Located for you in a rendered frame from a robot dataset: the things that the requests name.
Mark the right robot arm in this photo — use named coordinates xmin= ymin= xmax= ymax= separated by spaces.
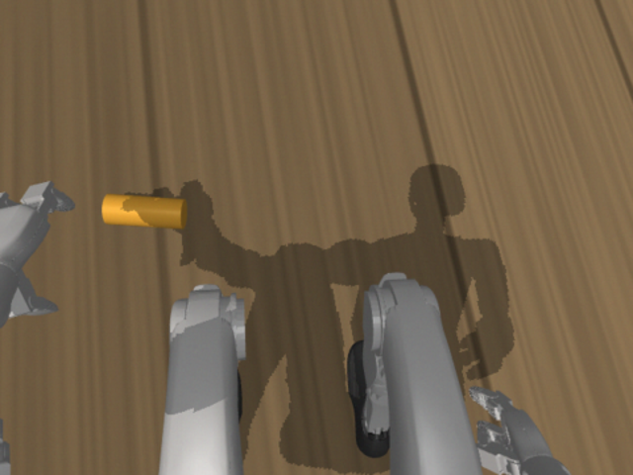
xmin=520 ymin=455 xmax=571 ymax=475

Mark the left robot hand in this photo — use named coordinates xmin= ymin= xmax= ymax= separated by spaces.
xmin=0 ymin=181 xmax=75 ymax=319

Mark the can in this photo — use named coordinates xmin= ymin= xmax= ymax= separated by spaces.
xmin=102 ymin=194 xmax=187 ymax=230

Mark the right robot foot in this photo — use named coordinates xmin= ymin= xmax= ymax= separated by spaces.
xmin=347 ymin=340 xmax=390 ymax=458

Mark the right robot hand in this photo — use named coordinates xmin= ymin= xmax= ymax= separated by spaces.
xmin=469 ymin=386 xmax=554 ymax=475

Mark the left robot arm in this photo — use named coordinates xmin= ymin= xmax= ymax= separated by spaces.
xmin=0 ymin=263 xmax=19 ymax=475

